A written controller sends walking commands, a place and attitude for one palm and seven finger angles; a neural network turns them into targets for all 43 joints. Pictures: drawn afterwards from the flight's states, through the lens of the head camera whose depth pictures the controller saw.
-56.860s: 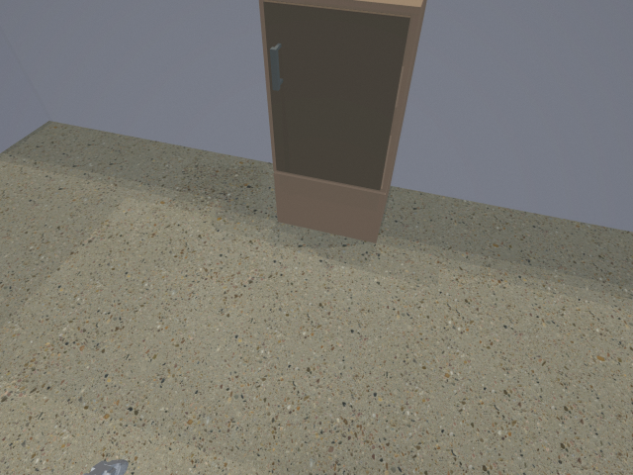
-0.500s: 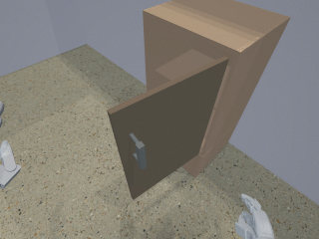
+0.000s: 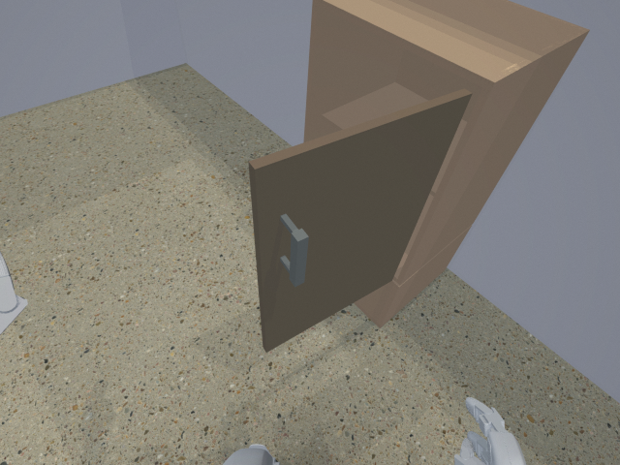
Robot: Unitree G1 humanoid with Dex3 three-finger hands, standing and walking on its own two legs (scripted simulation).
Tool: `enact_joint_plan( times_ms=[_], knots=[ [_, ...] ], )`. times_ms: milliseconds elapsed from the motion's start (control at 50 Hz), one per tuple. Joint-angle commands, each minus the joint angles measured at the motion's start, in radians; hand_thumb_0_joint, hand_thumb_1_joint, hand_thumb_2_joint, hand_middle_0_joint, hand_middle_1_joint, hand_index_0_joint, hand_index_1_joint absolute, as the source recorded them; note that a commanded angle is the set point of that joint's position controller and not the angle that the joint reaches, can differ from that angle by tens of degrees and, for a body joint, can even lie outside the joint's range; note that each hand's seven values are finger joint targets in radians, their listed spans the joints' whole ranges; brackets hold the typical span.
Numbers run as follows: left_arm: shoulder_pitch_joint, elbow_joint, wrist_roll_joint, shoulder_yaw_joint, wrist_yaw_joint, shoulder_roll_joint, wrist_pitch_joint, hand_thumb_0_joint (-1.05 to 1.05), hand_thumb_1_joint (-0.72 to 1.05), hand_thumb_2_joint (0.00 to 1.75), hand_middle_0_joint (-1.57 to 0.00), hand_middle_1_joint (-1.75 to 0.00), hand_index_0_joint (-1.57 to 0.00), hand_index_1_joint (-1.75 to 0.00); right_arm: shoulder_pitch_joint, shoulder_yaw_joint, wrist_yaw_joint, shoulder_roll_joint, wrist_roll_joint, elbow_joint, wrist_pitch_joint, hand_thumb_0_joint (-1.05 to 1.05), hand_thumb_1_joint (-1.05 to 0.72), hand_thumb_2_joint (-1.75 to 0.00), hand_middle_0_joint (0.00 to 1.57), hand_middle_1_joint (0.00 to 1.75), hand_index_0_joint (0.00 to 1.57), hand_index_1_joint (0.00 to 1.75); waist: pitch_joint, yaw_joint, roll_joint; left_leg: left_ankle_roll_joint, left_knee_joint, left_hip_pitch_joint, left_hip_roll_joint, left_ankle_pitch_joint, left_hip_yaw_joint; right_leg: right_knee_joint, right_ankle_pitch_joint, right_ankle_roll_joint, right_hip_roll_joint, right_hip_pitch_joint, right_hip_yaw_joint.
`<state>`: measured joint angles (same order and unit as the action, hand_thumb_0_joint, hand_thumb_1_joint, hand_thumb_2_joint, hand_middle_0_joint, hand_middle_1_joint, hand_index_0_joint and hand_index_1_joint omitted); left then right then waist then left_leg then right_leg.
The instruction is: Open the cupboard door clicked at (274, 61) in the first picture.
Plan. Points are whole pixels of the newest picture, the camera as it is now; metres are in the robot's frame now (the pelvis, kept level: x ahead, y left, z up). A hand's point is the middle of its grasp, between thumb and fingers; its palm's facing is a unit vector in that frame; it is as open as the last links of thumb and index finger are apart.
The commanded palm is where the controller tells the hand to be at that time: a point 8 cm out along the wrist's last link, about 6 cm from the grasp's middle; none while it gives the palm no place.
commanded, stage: step back with the hand held close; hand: left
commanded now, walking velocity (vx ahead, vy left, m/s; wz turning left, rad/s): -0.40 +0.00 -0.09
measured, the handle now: (291, 251) +0.43 +0.06 -0.01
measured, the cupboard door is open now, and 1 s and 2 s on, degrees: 81 81 81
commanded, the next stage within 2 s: stop stepping back and stand still in 0.18 s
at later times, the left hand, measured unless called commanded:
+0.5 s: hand out of the picture +0.15 +0.30 +0.17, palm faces +0.40 -0.82 -0.40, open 7.4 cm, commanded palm +0.11 +0.33 +0.19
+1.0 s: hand out of the picture +0.10 +0.37 +0.17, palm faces +0.41 -0.85 -0.34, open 7.4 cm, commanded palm +0.02 +0.40 +0.19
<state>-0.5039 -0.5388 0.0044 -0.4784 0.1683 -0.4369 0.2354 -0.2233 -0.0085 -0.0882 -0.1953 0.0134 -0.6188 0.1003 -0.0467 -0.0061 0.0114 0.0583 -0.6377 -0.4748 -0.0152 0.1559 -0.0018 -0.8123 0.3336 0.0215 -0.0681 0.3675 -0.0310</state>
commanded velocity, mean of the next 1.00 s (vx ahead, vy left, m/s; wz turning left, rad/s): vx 0.01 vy -0.10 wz -0.01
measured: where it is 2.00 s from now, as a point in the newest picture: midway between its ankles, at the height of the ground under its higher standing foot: outside the picture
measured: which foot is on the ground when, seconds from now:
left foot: down 0.00-0.68, up 0.70-0.84, down 0.86-1.00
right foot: up 0.00-0.04, down 0.06-0.48, up 0.50-0.70, down 0.72-0.86, up 0.88-1.00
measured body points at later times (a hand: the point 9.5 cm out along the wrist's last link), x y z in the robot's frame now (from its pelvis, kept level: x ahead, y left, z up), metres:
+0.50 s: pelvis -0.05 +0.04 +0.00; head -0.07 +0.08 +0.45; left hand +0.12 +0.35 +0.19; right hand +0.08 -0.23 -0.06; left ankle +0.11 +0.08 -0.72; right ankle -0.10 -0.13 -0.72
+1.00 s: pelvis -0.14 +0.11 +0.01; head -0.13 +0.16 +0.46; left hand +0.08 +0.42 +0.19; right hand -0.01 -0.12 -0.06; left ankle -0.05 +0.20 -0.72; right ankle -0.14 -0.02 -0.66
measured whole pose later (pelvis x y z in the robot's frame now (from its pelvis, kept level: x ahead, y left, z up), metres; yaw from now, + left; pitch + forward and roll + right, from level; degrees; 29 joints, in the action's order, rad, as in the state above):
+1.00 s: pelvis -0.14 +0.11 +0.01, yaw -5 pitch -3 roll -3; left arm -0.42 -0.47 -0.05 -0.47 0.14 -0.42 0.13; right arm -0.23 0.05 -0.05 -0.13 0.02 -0.66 0.14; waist -0.05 -0.02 -0.07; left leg 0.02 -0.58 -0.33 -0.04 0.20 -0.02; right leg -1.00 0.44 -0.01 -0.03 0.43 0.03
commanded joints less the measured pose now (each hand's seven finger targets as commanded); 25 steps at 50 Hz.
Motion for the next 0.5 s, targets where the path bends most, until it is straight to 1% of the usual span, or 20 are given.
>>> enact_joint_plan(
  times_ms=[0,20,40,80,100,120,140,180,220,240,260,300,320,340,360,400,420,440,460,480],
  knots=[
    [-0.036,-0.204,-0.027,-0.09,0.001,-0.135,0.064,0.0,0.9,0.9,-0.2,-0.3,-0.2,-0.3,0.126,-0.059,0.01,-0.144,0.011,0.148,0.08,0.0,-0.9,-0.9,0.2,0.3,0.2,0.3,0.094,0.01,0.164,0.063,0.366,-0.046,-0.234,0.304,0.227,0.182,0.103,-0.035,0.019,-0.156,-0.006],
    [-0.026,-0.212,-0.026,-0.085,0.0,-0.139,0.068,0.0,0.9,0.9,-0.2,-0.3,-0.2,-0.3,0.127,-0.058,0.011,-0.147,0.018,0.134,0.084,0.0,-0.9,-0.9,0.2,0.3,0.2,0.3,0.086,0.005,0.169,0.044,0.32,0.045,-0.206,0.197,0.193,0.306,0.036,-0.041,0.031,-0.109,-0.011],
    [-0.001,-0.225,-0.036,-0.057,-0.006,-0.129,0.072,0.0,0.9,0.9,-0.2,-0.3,-0.2,-0.3,0.123,-0.05,0.016,-0.141,0.017,0.117,0.085,0.0,-0.9,-0.9,0.2,0.3,0.2,0.3,0.116,0.001,0.142,0.014,0.273,0.133,-0.168,0.089,0.168,0.407,-0.068,-0.05,0.045,-0.084,-0.028],
    [0.044,-0.21,-0.043,-0.062,-0.01,-0.171,0.086,0.0,0.9,0.9,-0.2,-0.3,-0.2,-0.3,0.124,-0.044,0.018,-0.125,0.012,0.094,0.072,0.0,-0.9,-0.9,0.2,0.3,0.2,0.3,0.205,-0.002,0.013,-0.037,0.126,0.292,-0.108,-0.163,0.055,0.451,-0.371,-0.075,0.169,-0.031,-0.161],
    [0.066,-0.197,-0.042,-0.071,-0.006,-0.195,0.086,0.0,0.9,0.9,-0.2,-0.3,-0.2,-0.3,0.138,-0.036,0.011,-0.117,0.012,0.096,0.067,0.0,-0.9,-0.9,0.2,0.3,0.2,0.3,0.263,0.002,-0.033,-0.052,0.088,0.364,-0.082,-0.251,-0.004,0.436,-0.569,-0.061,0.206,-0.038,-0.164],
    [0.069,-0.221,-0.043,-0.055,-0.006,-0.19,0.077,0.0,0.9,0.9,-0.2,-0.3,-0.2,-0.3,0.144,-0.045,0.003,-0.11,-0.009,0.095,0.066,0.0,-0.9,-0.9,0.2,0.3,0.2,0.3,0.337,-0.002,-0.11,-0.052,0.061,0.407,-0.056,-0.258,-0.034,0.39,-0.738,-0.015,0.193,-0.091,-0.108],
    [0.03,-0.208,-0.051,-0.083,-0.007,-0.209,0.061,0.0,0.9,0.9,-0.2,-0.3,-0.2,-0.3,0.149,-0.051,-0.002,-0.125,-0.015,0.119,0.063,0.0,-0.9,-0.9,0.2,0.3,0.2,0.3,0.346,-0.003,-0.117,-0.039,0.059,0.408,-0.046,-0.235,-0.033,0.383,-0.758,0.018,0.182,-0.091,-0.088],
    [-0.027,-0.219,-0.064,-0.116,-0.016,-0.235,0.053,0.0,0.9,0.9,-0.2,-0.3,-0.2,-0.3,0.174,-0.043,-0.002,-0.124,-0.019,0.15,0.053,0.0,-0.9,-0.9,0.2,0.3,0.2,0.3,0.309,0.007,-0.063,-0.03,0.096,0.414,-0.052,-0.229,-0.017,0.399,-0.576,0.02,0.156,-0.047,-0.067],
    [-0.075,-0.213,-0.075,-0.14,-0.022,-0.254,0.054,0.0,0.9,0.9,-0.2,-0.3,-0.2,-0.3,0.201,-0.037,-0.002,-0.129,-0.014,0.161,0.042,0.0,-0.9,-0.9,0.2,0.3,0.2,0.3,0.218,0.012,0.03,-0.034,0.133,0.385,-0.065,-0.128,0.023,0.431,-0.297,-0.011,0.13,0.04,-0.058],
    [-0.083,-0.214,-0.078,-0.141,-0.024,-0.253,0.055,0.0,0.9,0.9,-0.2,-0.3,-0.2,-0.3,0.203,-0.033,-0.001,-0.125,-0.01,0.165,0.038,0.0,-0.9,-0.9,0.2,0.3,0.2,0.3,0.181,0.012,0.055,-0.038,0.154,0.36,-0.071,-0.028,0.043,0.446,-0.152,-0.033,0.117,0.066,-0.062],
    [-0.084,-0.207,-0.081,-0.142,-0.026,-0.253,0.059,0.0,0.9,0.9,-0.2,-0.3,-0.2,-0.3,0.201,-0.033,-0.001,-0.127,-0.006,0.166,0.034,0.0,-0.9,-0.9,0.2,0.3,0.2,0.3,0.138,0.008,0.063,-0.044,0.166,0.323,-0.07,0.066,0.055,0.476,-0.025,-0.051,0.112,0.098,-0.071],
    [-0.118,-0.186,-0.082,-0.126,-0.021,-0.23,0.058,0.0,0.9,0.9,-0.2,-0.3,-0.2,-0.3,0.157,-0.036,-0.003,-0.128,-0.008,0.166,0.028,0.0,-0.9,-0.9,0.2,0.3,0.2,0.3,0.077,-0.008,0.036,-0.088,0.052,0.384,-0.03,0.162,0.023,0.587,0.284,-0.101,0.145,0.25,-0.104],
    [-0.113,-0.185,-0.083,-0.118,-0.016,-0.228,0.056,0.0,0.9,0.9,-0.2,-0.3,-0.2,-0.3,0.147,-0.042,-0.008,-0.136,-0.005,0.158,0.026,0.0,-0.9,-0.9,0.2,0.3,0.2,0.3,0.063,-0.013,0.033,-0.101,-0.029,0.443,-0.011,0.156,0.015,0.623,0.358,-0.126,0.174,0.338,-0.118],
    [-0.101,-0.165,-0.08,-0.101,-0.009,-0.21,0.049,0.0,0.9,0.9,-0.2,-0.3,-0.2,-0.3,0.124,-0.04,-0.012,-0.128,-0.005,0.144,0.025,0.0,-0.9,-0.9,0.2,0.3,0.2,0.3,0.044,-0.024,-0.018,-0.103,-0.087,0.466,-0.01,0.16,0.028,0.628,0.376,-0.137,0.193,0.385,-0.113],
    [-0.074,-0.154,-0.074,-0.089,-0.003,-0.197,0.04,0.0,0.9,0.9,-0.2,-0.3,-0.2,-0.3,0.112,-0.039,-0.016,-0.129,-0.002,0.138,0.027,0.0,-0.9,-0.9,0.2,0.3,0.2,0.3,0.025,-0.03,-0.052,-0.099,-0.094,0.459,-0.016,0.162,0.043,0.613,0.362,-0.132,0.191,0.398,-0.092],
    [-0.001,-0.126,-0.068,-0.068,0.002,-0.18,0.022,0.0,0.9,0.9,-0.2,-0.3,-0.2,-0.3,0.1,-0.029,-0.026,-0.135,0.0,0.126,0.041,0.0,-0.9,-0.9,0.2,0.3,0.2,0.3,-0.009,-0.037,-0.045,-0.089,0.026,0.406,-0.039,0.178,0.069,0.551,0.317,-0.09,0.137,0.338,-0.025],
    [0.052,-0.129,-0.067,-0.05,0.002,-0.174,0.017,0.0,0.9,0.9,-0.2,-0.3,-0.2,-0.3,0.108,-0.025,-0.034,-0.144,-0.001,0.12,0.052,0.0,-0.9,-0.9,0.2,0.3,0.2,0.3,-0.018,-0.037,0.033,-0.083,0.156,0.37,-0.066,0.219,0.111,0.483,0.273,-0.06,0.088,0.27,0.022],
    [0.106,-0.137,-0.062,-0.032,0.001,-0.159,0.016,0.0,0.9,0.9,-0.2,-0.3,-0.2,-0.3,0.111,-0.025,-0.039,-0.152,0.0,0.121,0.068,0.0,-0.9,-0.9,0.2,0.3,0.2,0.3,-0.019,-0.034,0.134,-0.073,0.36,0.278,-0.118,0.407,0.228,0.376,0.26,-0.027,0.022,0.159,0.052],
    [0.135,-0.14,-0.055,-0.033,0.005,-0.153,0.014,0.0,0.9,0.9,-0.2,-0.3,-0.2,-0.3,0.123,-0.027,-0.041,-0.165,0.001,0.125,0.083,0.0,-0.9,-0.9,0.2,0.3,0.2,0.3,0.0,-0.02,0.269,-0.066,0.6,0.119,-0.184,0.676,0.372,0.178,0.246,-0.018,-0.048,-0.016,0.064],
    [0.179,-0.161,-0.035,-0.033,0.01,-0.155,0.012,0.0,0.9,0.9,-0.2,-0.3,-0.2,-0.3,0.13,-0.028,-0.037,-0.173,0.005,0.128,0.092,0.0,-0.9,-0.9,0.2,0.3,0.2,0.3,0.024,-0.004,0.359,-0.091,0.724,-0.008,-0.239,0.845,0.446,-0.029,0.233,-0.021,-0.095,-0.159,0.064]
  ],
)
